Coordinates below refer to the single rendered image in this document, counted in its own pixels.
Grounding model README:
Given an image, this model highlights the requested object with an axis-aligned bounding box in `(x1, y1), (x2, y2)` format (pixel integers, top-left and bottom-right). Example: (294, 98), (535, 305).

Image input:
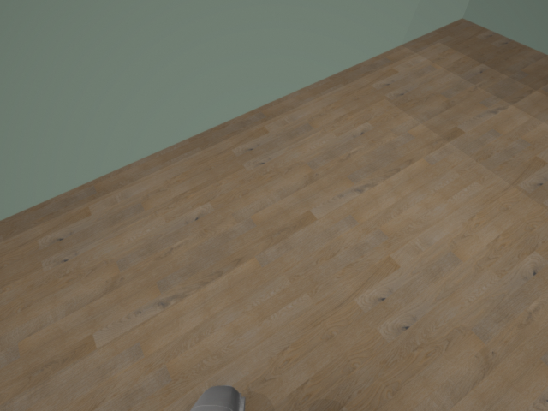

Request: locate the robot left thigh
(190, 385), (246, 411)

